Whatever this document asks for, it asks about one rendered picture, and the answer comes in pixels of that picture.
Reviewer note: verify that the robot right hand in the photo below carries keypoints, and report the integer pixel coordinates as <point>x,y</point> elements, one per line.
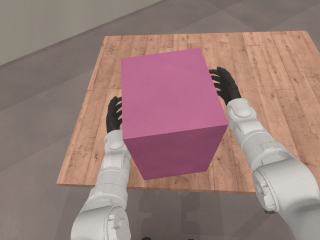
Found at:
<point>229,90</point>

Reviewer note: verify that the right robot upper arm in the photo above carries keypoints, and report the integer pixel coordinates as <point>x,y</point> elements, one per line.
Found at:
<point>286,187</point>

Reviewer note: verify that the carton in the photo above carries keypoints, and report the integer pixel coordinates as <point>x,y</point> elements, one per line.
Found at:
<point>172,117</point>

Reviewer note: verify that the left robot upper arm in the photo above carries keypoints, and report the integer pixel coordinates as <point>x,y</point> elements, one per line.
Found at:
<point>103,223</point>

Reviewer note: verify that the right robot forearm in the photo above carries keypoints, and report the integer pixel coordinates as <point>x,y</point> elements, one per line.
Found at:
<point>253,139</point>

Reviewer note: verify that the robot left hand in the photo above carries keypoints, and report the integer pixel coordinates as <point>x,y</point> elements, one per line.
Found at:
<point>112,122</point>

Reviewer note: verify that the left robot forearm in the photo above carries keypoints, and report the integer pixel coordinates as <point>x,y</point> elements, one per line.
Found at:
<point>113,176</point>

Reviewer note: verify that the table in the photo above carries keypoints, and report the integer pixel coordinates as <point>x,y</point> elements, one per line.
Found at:
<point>277,72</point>

